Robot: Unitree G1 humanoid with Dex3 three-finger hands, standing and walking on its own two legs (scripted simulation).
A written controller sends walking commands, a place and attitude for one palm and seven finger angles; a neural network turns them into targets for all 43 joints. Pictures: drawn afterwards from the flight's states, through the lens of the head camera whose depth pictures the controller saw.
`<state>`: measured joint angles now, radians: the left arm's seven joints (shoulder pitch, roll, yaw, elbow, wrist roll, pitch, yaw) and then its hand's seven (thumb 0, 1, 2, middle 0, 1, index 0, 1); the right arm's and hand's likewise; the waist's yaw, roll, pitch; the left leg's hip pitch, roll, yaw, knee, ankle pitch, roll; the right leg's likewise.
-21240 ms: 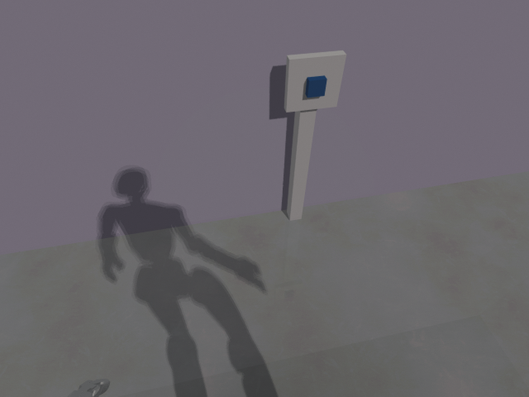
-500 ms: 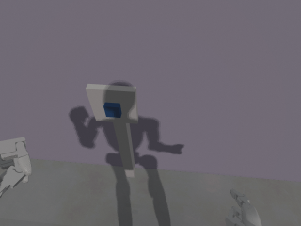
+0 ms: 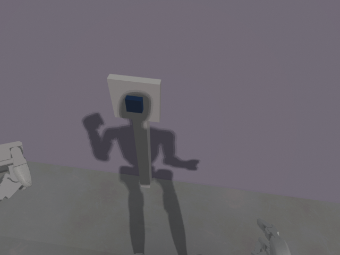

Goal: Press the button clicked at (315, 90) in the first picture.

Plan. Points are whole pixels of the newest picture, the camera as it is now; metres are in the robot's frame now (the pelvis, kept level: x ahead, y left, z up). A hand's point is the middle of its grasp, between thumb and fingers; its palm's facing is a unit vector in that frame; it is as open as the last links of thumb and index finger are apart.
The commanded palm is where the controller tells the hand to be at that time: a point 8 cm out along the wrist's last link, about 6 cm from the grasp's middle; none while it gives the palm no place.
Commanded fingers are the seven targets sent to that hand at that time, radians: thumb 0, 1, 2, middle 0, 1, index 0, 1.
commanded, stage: step back with the hand held close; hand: left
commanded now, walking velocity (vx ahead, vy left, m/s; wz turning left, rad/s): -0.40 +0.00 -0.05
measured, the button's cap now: (134, 103) +0.61 +0.15 -0.02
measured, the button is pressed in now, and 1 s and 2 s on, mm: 0 0 0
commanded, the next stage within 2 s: stop stepping back and stand still in 0.46 s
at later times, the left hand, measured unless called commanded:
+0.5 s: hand out of the picture +0.11 +0.24 +0.20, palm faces +0.41 -0.82 -0.41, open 3.1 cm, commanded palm +0.05 +0.26 +0.20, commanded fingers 0.00 0.90 0.90 -1.30 -1.50 -1.30 -1.50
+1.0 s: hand out of the picture +0.01 +0.20 +0.18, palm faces +0.32 -0.84 -0.44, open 3.1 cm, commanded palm -0.04 +0.24 +0.20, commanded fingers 0.00 0.90 0.90 -1.30 -1.50 -1.30 -1.50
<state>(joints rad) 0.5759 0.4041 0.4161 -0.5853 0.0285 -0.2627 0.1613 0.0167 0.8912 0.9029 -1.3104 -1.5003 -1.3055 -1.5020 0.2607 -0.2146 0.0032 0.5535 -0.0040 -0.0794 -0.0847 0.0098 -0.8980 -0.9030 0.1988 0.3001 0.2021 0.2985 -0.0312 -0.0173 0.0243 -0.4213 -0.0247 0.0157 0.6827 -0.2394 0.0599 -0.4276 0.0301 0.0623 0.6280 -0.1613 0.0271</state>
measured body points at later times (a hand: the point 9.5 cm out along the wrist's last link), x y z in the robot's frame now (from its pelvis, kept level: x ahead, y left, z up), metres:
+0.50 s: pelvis -0.09 -0.01 +0.02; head -0.07 +0.02 +0.47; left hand +0.08 +0.28 +0.22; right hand +0.08 -0.22 -0.06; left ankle -0.01 +0.12 -0.72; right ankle -0.14 -0.13 -0.68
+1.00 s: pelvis -0.20 -0.03 +0.02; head -0.22 -0.01 +0.47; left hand -0.02 +0.24 +0.20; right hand -0.09 -0.30 -0.06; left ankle -0.15 +0.07 -0.72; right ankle -0.19 -0.14 -0.71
